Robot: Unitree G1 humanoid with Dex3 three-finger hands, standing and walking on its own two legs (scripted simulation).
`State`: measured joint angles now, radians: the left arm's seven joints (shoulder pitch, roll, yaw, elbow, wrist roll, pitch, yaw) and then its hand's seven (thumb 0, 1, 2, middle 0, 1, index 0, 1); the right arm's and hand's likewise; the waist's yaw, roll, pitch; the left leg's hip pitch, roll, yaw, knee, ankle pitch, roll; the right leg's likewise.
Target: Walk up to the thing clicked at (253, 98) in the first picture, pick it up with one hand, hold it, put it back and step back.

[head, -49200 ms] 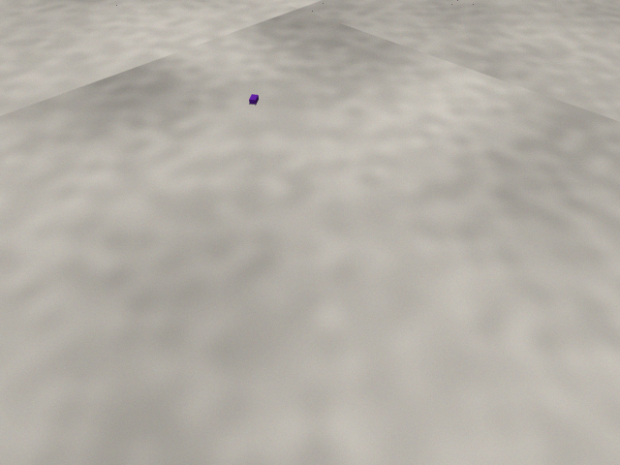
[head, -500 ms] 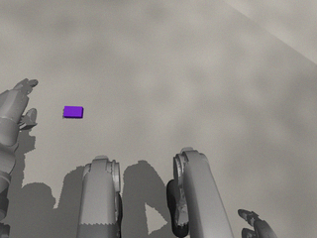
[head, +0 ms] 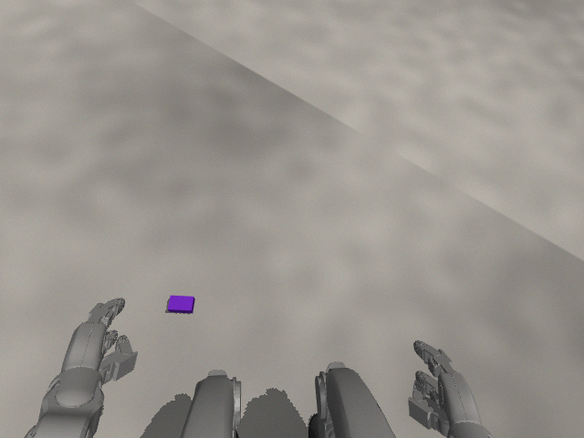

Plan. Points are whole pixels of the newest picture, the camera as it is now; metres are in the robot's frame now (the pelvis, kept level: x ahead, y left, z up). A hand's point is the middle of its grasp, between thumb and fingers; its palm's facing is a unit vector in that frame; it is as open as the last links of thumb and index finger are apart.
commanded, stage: home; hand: left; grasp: from above
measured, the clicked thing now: (181, 304) +0.51 +0.24 -0.60
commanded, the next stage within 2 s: none
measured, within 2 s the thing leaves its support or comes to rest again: neither
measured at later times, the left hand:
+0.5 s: hand (97, 393) +0.21 +0.18 +0.06, palm faces +0.07 -0.97 -0.22, open 7.4 cm
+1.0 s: hand (105, 388) +0.21 +0.18 +0.06, palm faces +0.07 -0.98 -0.21, open 7.4 cm
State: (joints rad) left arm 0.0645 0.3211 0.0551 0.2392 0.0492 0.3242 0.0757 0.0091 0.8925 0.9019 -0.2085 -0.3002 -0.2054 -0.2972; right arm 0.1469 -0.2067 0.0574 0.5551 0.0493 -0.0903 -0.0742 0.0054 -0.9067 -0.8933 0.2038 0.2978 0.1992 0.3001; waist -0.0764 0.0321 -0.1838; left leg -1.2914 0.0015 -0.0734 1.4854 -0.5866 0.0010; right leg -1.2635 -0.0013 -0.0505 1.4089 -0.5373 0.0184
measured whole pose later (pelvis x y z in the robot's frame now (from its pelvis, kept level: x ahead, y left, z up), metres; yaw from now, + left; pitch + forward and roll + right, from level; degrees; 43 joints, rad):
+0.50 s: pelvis +0.05 +0.00 +0.10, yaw +1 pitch +10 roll -3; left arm 0.52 0.22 0.02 -0.14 -0.06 0.46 0.04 0.01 0.90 0.90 -0.20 -0.30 -0.20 -0.30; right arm 0.30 -0.21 0.04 0.51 0.02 -0.21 -0.19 0.01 -0.91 -0.89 0.20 0.30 0.20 0.30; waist -0.04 0.07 -0.18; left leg -0.70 0.01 -0.06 1.01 -0.49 0.01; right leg -0.66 0.00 -0.04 0.93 -0.44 0.02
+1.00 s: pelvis +0.05 +0.00 +0.10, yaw +2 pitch +9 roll -3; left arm 0.49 0.22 0.02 -0.11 -0.05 0.45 0.02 0.01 0.90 0.90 -0.20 -0.30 -0.20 -0.30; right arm 0.29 -0.22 0.04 0.55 0.01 -0.24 -0.18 0.01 -0.90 -0.89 0.20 0.30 0.20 0.30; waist -0.03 0.05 -0.16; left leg -0.67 0.01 -0.06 1.01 -0.49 0.00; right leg -0.65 0.00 -0.04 0.93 -0.45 0.01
